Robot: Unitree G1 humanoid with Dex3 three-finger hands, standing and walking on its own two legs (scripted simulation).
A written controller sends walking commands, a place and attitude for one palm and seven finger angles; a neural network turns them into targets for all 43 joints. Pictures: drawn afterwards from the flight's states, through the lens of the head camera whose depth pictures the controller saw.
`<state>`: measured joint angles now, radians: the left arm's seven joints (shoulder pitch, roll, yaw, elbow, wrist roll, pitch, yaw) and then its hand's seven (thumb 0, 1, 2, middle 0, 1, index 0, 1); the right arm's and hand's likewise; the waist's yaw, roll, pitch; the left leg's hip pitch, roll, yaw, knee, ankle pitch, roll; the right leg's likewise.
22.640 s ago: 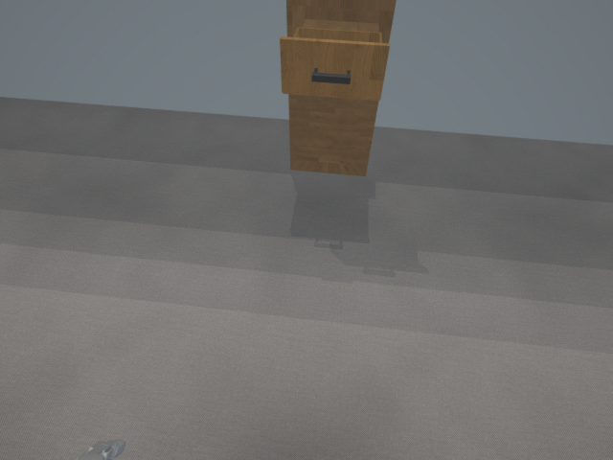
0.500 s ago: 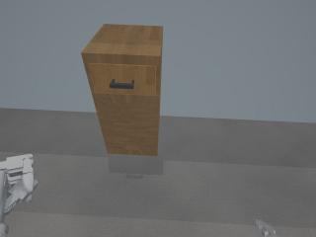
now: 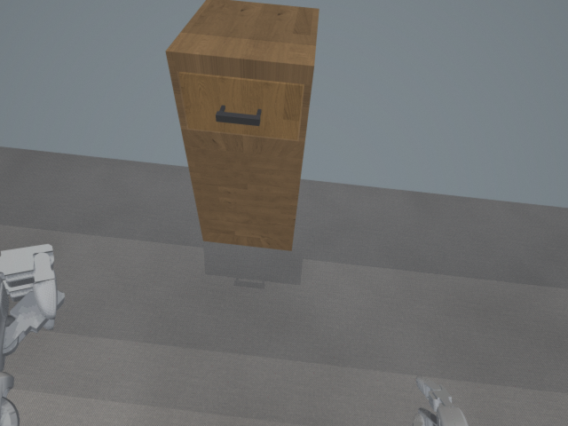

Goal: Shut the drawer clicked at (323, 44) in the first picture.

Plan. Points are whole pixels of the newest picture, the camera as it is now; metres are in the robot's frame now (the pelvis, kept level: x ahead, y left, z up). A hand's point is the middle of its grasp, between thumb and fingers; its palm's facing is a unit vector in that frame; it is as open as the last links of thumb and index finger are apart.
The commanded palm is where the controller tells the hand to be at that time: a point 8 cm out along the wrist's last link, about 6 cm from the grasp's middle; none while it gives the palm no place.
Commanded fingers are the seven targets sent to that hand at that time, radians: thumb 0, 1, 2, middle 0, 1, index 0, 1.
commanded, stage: let the arm hang, fingers relaxed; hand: left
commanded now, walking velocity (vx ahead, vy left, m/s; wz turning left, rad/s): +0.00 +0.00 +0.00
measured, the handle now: (239, 114) +0.92 +0.18 -0.08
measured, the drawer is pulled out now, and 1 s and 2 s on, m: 0.00 0.00 0.00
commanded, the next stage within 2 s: look to check the result in 1.16 s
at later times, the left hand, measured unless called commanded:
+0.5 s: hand out of the picture +0.05 +0.19 -0.16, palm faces +0.05 -0.97 -0.24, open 3.9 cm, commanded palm none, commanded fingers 0.00 0.90 0.90 -0.48 -0.60 -0.48 -0.60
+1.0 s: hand out of the picture +0.02 +0.16 -0.16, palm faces +0.03 -0.99 -0.17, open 7.3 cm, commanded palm none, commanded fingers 0.00 0.90 0.90 -0.20 -0.30 -0.20 -0.30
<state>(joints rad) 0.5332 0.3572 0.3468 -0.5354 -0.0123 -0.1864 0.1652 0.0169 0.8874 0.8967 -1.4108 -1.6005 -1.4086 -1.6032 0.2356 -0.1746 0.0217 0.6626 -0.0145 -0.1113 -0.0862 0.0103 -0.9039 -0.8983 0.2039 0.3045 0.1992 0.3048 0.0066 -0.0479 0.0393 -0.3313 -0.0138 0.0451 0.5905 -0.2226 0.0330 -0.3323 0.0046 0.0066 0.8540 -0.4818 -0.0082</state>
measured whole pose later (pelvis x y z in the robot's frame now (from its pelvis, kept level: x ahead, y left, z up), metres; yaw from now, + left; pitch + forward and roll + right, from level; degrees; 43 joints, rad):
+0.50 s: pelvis +0.02 -0.01 +0.01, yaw +2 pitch -1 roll -1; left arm 0.28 0.24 0.04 0.92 0.02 0.02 0.02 0.01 0.90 0.90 -0.84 -1.07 -0.84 -1.01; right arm 0.30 -0.18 -0.01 0.99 -0.03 0.03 -0.02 0.01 -0.91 -0.90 0.20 0.30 0.20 0.30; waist 0.00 -0.01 0.08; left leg -0.31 0.02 -0.01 0.54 -0.22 0.00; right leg -0.22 0.01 -0.08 0.49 -0.26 -0.02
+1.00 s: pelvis +0.02 -0.01 +0.02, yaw +1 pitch -2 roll +0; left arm 0.26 0.13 0.01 1.13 0.01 0.00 0.03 0.01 0.91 0.90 -0.21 -0.32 -0.21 -0.32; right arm 0.29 -0.12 -0.01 1.12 -0.02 0.02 -0.03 0.00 -0.91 -0.90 0.20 0.30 0.19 0.30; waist -0.01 0.00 0.06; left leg -0.23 0.01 0.03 0.43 -0.18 0.01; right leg -0.17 -0.01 -0.04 0.42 -0.22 -0.01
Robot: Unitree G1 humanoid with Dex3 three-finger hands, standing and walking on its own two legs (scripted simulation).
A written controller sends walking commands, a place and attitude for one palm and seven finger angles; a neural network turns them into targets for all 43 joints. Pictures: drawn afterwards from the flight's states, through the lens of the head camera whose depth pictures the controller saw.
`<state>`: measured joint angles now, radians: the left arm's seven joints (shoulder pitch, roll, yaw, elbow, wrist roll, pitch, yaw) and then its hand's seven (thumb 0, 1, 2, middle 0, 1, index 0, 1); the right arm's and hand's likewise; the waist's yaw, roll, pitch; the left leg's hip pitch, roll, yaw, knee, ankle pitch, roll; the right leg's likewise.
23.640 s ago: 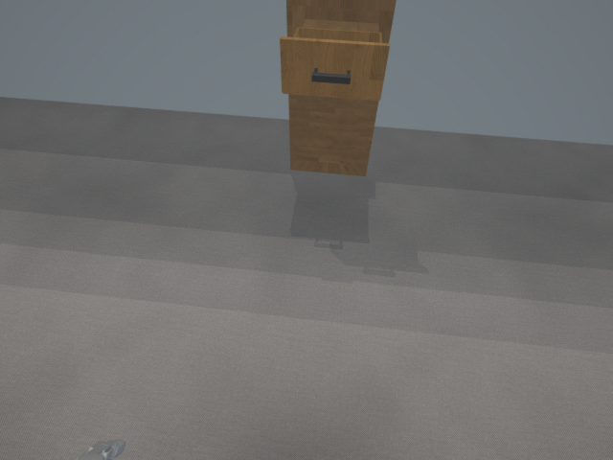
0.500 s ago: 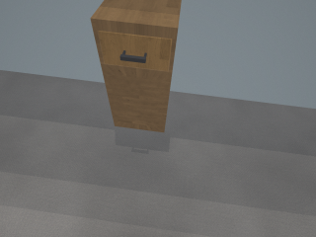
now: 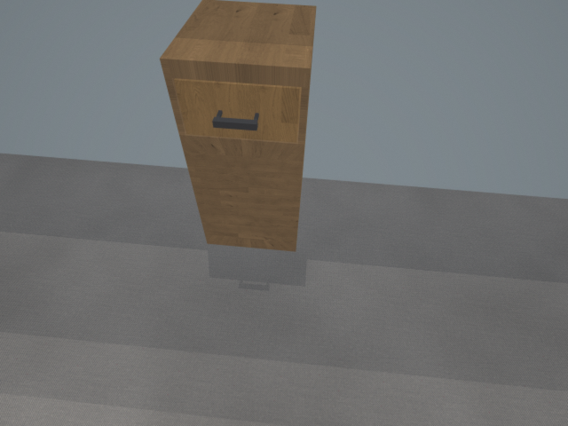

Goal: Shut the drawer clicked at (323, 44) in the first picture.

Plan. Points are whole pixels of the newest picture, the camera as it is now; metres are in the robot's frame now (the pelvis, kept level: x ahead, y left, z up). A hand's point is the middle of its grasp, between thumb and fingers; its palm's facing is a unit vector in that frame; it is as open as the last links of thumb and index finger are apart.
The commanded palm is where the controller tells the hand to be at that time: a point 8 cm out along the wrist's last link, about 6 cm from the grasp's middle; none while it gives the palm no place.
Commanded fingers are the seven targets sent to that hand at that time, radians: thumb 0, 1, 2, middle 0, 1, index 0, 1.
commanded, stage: let the arm hang, fingers relaxed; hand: left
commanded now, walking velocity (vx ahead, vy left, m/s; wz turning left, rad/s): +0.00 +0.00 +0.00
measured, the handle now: (236, 119) +0.89 +0.18 -0.09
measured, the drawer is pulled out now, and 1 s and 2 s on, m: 0.00 0.00 0.00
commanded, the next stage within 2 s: look to check the result in 0.16 s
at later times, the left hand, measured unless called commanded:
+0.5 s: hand out of the picture +0.00 +0.17 -0.18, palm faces +0.03 -0.98 -0.19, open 7.4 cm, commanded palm none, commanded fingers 0.00 0.90 0.90 -0.20 -0.30 -0.20 -0.30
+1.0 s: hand out of the picture +0.03 +0.18 -0.17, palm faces +0.02 -0.97 -0.22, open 7.4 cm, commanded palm none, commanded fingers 0.00 0.90 0.90 -0.20 -0.30 -0.20 -0.30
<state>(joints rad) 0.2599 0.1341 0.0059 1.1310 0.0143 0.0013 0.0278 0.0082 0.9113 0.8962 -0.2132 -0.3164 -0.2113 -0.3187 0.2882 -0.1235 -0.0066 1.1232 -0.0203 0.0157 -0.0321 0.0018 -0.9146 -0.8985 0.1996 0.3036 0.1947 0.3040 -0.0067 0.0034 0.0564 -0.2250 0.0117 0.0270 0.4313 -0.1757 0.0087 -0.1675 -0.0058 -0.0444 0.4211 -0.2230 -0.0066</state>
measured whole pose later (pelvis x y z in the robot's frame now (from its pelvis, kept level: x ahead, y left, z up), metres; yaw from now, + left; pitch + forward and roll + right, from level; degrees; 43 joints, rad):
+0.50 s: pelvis +0.01 +0.00 +0.00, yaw +0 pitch -2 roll +0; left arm 0.27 0.14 0.02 1.14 0.01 0.00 0.03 0.01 0.91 0.90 -0.20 -0.30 -0.20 -0.30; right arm 0.29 -0.12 -0.02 1.13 -0.02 0.01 -0.04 0.00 -0.91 -0.90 0.20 0.30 0.19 0.30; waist -0.01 0.01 0.06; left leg -0.21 0.01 0.03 0.43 -0.18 0.01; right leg -0.16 -0.01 -0.04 0.42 -0.23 -0.01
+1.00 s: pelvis +0.01 -0.01 +0.00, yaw +0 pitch -2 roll +0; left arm 0.22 0.18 0.02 1.14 0.01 -0.01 0.02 0.01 0.91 0.90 -0.20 -0.30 -0.20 -0.30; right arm 0.24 -0.17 -0.02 1.14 -0.02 0.00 -0.04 0.00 -0.91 -0.90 0.20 0.30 0.20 0.30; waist -0.01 0.01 0.07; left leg -0.19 0.02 0.02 0.40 -0.18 0.00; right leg -0.14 0.00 -0.05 0.39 -0.23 -0.02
